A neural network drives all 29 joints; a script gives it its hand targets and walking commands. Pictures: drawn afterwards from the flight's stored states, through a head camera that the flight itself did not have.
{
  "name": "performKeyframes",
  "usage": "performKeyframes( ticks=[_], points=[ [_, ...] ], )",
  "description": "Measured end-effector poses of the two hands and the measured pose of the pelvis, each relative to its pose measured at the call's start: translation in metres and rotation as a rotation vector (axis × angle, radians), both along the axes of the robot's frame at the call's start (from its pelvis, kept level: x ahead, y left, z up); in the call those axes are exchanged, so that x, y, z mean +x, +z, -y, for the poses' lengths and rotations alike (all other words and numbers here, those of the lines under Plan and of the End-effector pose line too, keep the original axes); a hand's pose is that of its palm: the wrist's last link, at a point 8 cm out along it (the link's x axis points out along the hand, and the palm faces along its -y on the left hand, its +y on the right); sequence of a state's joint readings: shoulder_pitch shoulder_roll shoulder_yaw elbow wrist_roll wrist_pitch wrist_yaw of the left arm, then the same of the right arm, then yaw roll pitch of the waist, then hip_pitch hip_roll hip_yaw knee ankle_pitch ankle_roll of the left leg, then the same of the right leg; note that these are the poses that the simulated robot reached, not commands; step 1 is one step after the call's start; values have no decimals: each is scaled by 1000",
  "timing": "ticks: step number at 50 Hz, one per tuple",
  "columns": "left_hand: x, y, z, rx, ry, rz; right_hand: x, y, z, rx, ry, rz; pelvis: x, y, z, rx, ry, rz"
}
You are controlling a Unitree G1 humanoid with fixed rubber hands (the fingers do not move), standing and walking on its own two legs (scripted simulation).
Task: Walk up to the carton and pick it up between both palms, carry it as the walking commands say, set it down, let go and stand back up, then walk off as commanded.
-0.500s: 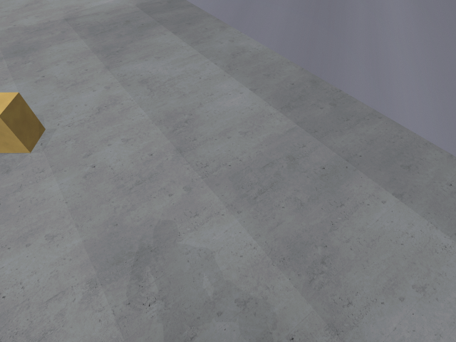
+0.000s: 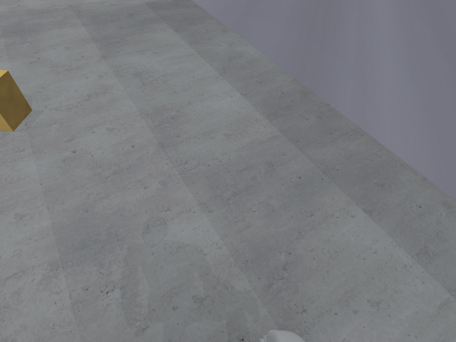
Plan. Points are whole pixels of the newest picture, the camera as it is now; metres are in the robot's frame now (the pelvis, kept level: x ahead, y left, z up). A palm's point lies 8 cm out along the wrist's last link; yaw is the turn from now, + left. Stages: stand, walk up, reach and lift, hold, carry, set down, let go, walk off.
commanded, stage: walk off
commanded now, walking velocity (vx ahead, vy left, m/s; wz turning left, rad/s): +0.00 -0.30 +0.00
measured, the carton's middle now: out of the picture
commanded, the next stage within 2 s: stand in 1.56 s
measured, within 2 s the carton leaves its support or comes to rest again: neither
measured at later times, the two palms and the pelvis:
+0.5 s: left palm out of the picture +0.03 +0.07 -0.14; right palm out of the picture +0.05 -0.43 -0.14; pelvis -0.03 -0.17 -0.01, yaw +1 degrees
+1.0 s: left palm out of the picture +0.05 -0.08 -0.13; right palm out of the picture -0.05 -0.63 -0.15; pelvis -0.05 -0.34 -0.01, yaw +0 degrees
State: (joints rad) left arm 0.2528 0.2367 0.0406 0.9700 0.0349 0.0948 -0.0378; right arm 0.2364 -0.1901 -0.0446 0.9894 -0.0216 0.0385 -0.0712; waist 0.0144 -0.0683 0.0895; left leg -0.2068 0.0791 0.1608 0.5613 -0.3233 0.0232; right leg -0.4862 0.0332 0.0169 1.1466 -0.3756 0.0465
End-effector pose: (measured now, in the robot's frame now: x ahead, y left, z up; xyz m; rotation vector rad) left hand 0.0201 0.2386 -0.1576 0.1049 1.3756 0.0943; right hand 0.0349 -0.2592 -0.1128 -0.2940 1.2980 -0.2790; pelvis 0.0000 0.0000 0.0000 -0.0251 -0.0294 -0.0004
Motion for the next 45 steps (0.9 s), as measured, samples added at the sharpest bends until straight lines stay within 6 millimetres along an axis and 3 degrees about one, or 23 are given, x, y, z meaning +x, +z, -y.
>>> performKeyframes(
  ticks=[6, 13, 16, 20, 27, 30, 35, 41, 45],
  points=[
    [22, 13, 19, 50, -32, 50, -22, 2, 56, -19, -29, -20, -6, 2, 41, -9, -14, -2],
    [58, 26, 79, 132, -101, 143, -33, -31, 136, 13, -55, -29, -12, -13, 105, -10, -14, 6],
    [52, 35, 106, 141, -95, 175, -26, -35, 157, 24, -46, -42, -16, -10, 125, 10, 5, -2],
    [28, 35, 136, 139, -60, 142, -4, -31, 169, 50, -10, -1, -21, -5, 147, 27, 11, -13],
    [-4, 6, 182, 69, 5, 91, 12, -22, 175, 49, 52, 59, -29, -10, 182, -9, 28, -25],
    [-22, -6, 203, 26, 8, 42, -2, -15, 184, 32, 53, 54, -32, -10, 197, 6, 16, -8],
    [-31, -1, 226, -9, -9, 7, -39, -1, 222, -3, -2, -5, -36, -1, 221, 2, 2, 2],
    [-10, 10, 244, 36, -37, 53, -67, 3, 273, -17, -37, -35, -43, 2, 261, -10, -8, 0],
    [15, 20, 273, 70, -84, 116, -80, -9, 313, 1, -63, -45, -47, -3, 295, 9, -18, -6]
  ],
)
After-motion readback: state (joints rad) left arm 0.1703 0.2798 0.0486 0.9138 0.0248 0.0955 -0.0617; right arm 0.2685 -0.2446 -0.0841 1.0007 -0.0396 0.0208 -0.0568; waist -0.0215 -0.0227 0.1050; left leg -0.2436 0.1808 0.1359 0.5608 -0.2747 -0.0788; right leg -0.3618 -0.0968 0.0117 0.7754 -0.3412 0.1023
